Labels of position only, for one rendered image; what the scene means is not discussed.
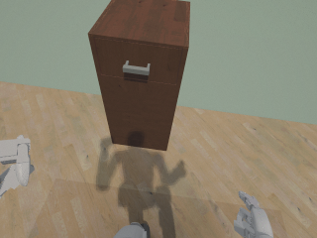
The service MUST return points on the robot left foot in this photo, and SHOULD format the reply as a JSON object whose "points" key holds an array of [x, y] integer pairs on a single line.
{"points": [[147, 228]]}

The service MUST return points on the left robot hand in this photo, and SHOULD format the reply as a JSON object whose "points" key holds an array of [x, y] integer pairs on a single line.
{"points": [[11, 152]]}

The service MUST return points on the drawer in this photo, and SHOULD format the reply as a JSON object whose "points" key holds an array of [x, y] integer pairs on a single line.
{"points": [[163, 60]]}

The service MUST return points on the robot left thigh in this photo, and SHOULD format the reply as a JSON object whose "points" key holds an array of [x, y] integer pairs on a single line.
{"points": [[131, 231]]}

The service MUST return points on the handle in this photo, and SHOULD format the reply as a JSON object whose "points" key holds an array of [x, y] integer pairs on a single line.
{"points": [[136, 69]]}

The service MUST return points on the right robot hand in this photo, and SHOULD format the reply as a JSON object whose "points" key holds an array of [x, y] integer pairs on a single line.
{"points": [[256, 223]]}

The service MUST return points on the cabinet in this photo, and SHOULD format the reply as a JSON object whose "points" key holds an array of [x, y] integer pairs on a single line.
{"points": [[140, 112]]}

